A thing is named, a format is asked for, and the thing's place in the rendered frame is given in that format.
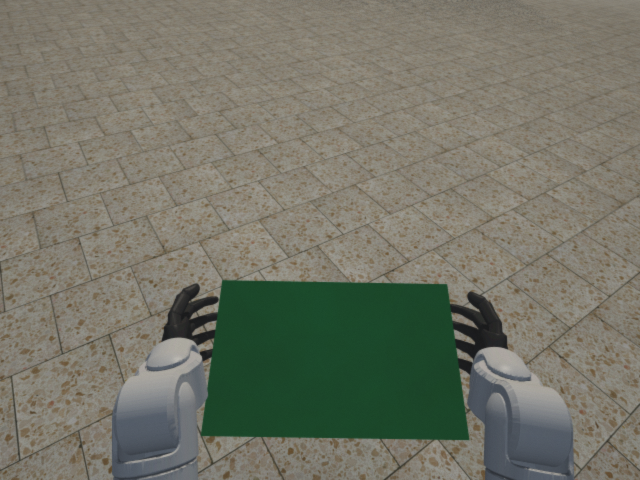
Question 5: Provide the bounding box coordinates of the left robot forearm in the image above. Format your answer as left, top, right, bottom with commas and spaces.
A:
112, 338, 208, 480

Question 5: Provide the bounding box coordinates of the left robot hand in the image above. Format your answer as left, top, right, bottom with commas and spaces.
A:
161, 283, 219, 361

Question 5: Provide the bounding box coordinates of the right robot forearm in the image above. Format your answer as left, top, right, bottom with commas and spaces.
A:
467, 347, 574, 480

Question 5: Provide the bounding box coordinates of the right robot hand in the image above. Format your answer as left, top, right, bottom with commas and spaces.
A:
450, 291, 508, 375

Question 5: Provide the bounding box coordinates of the carton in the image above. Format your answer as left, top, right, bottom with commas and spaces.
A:
201, 280, 469, 440

